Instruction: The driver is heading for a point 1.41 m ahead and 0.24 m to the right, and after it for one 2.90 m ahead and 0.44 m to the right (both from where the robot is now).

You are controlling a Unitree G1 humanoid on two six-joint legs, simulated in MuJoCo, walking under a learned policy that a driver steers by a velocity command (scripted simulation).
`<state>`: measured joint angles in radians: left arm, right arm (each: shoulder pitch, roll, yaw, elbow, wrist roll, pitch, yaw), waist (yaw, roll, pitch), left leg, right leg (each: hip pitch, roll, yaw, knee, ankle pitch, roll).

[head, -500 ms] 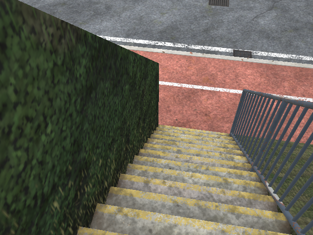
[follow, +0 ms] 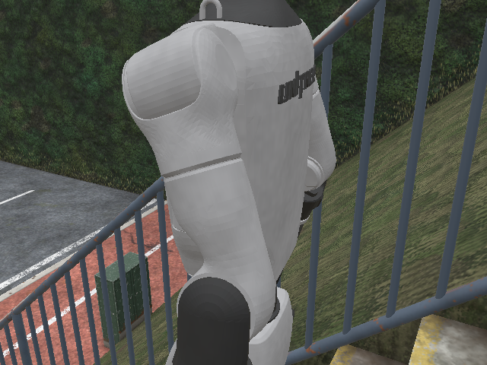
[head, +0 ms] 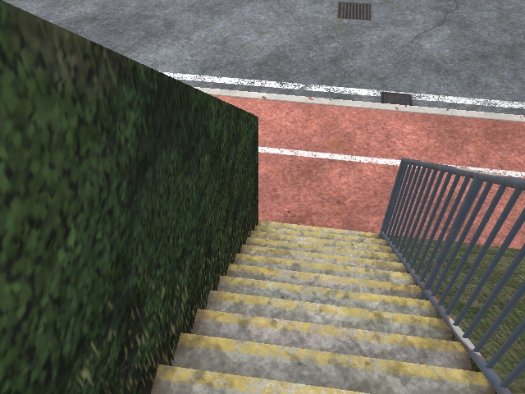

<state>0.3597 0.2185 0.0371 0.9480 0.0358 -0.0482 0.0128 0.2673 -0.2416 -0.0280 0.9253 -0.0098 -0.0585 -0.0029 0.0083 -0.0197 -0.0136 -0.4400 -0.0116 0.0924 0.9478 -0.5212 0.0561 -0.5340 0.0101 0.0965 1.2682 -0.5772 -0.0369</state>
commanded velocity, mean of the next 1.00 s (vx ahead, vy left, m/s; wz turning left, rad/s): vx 0.94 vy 0.00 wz -0.19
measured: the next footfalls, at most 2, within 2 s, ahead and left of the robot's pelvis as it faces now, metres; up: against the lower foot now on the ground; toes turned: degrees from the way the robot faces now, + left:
right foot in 0.26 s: +0.18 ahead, -0.10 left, -0.21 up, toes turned -3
left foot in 0.74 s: +0.42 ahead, +0.14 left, -0.42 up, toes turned -3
